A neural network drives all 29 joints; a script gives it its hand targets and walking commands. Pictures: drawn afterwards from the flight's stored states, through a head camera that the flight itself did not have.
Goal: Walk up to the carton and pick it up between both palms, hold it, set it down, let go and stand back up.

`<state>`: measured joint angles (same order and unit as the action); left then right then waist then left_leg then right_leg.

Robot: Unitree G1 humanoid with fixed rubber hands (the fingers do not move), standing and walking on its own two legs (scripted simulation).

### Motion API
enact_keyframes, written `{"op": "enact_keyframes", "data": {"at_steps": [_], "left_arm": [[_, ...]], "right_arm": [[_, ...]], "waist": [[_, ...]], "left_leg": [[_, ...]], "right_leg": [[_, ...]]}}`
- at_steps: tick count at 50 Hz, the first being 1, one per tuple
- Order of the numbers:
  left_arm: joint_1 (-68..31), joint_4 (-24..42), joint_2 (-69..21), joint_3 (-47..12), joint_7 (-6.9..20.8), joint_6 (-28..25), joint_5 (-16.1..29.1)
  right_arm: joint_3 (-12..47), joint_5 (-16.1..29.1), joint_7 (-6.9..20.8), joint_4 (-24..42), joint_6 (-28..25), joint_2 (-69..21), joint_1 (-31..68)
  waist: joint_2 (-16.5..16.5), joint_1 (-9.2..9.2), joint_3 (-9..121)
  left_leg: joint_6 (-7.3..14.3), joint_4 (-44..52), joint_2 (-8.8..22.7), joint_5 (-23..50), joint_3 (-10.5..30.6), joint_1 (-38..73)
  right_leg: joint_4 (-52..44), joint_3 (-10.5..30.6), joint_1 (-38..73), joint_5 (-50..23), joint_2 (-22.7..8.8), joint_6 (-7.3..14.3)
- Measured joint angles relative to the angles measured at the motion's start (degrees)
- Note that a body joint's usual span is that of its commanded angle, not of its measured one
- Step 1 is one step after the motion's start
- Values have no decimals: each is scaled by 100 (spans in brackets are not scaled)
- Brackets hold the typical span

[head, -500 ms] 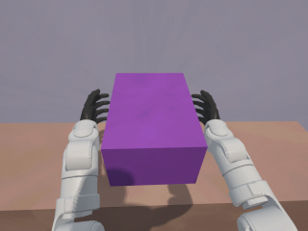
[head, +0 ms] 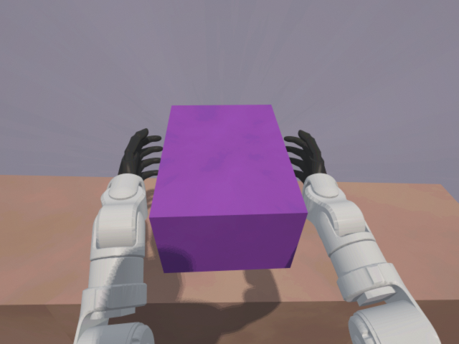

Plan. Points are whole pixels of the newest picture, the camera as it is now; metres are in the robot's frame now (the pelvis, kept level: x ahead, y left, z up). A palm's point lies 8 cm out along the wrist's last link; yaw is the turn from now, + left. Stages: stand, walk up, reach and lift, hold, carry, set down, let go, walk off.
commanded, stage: hold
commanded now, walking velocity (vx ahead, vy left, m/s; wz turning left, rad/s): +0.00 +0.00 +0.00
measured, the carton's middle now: (224, 177) +0.40 +0.01 +0.13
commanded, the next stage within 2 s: set down in 1.02 s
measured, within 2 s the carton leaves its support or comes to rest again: neither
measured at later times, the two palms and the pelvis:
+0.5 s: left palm (140, 170) +0.36 +0.15 +0.18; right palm (317, 173) +0.37 -0.15 +0.17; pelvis +0.01 +0.00 +0.00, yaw -1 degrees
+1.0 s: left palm (137, 174) +0.36 +0.15 +0.18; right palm (316, 177) +0.36 -0.15 +0.17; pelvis +0.00 +0.00 +0.00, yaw +0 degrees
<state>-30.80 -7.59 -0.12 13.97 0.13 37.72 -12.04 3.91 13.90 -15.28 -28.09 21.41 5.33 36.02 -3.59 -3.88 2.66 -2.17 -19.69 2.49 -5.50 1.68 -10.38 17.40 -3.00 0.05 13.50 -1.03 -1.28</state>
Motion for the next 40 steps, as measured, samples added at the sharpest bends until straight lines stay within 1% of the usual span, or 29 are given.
{"op": "enact_keyframes", "data": {"at_steps": [6,12,20,27,36,40], "left_arm": [[-49,-5,9,-97,-78,-3,14],[-138,-51,-64,-62,-114,13,-54],[-91,-15,-74,-60,-175,-40,32],[19,16,-95,25,-109,-38,32],[181,152,-117,52,11,13,1],[209,223,-88,37,24,28,18]], "right_arm": [[-57,15,32,26,-45,25,-22],[-50,41,79,-60,-66,93,46],[44,47,58,1,-49,154,57],[137,48,13,-6,3,136,28],[286,92,-82,160,87,159,-123],[293,113,-106,214,94,146,-130]], "waist": [[-6,-26,12],[41,13,-36],[151,42,21],[169,19,51],[134,-3,-6],[102,-15,-22]], "left_leg": [[3,-47,0,-11,-10,-90],[10,-26,18,-1,-64,-93],[-7,-11,39,-12,-63,-112],[-24,20,30,-50,-33,37],[-39,14,26,-93,-4,193],[-47,0,32,-86,7,174]], "right_leg": [[48,13,-96,6,-2,-3],[73,71,-146,-1,5,-3],[50,73,-162,6,27,12],[6,40,7,50,24,25],[-39,10,199,75,26,33],[-30,2,184,68,34,38]]}}
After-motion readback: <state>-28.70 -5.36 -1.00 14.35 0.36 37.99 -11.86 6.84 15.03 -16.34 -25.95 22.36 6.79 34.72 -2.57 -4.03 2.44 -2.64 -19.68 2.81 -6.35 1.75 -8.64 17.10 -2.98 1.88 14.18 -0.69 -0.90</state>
